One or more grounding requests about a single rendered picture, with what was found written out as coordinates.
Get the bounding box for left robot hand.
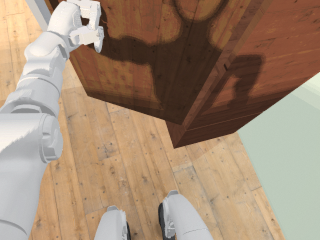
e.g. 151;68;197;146
47;0;104;53

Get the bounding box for robot left forearm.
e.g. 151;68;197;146
0;31;70;119

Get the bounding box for cupboard door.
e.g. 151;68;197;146
44;0;251;125

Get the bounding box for robot left upper arm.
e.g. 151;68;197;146
0;113;64;240

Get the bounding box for robot left shin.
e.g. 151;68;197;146
107;205;127;240

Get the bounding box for handle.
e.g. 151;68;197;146
25;0;52;32

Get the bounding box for robot left thigh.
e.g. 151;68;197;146
94;209;128;240

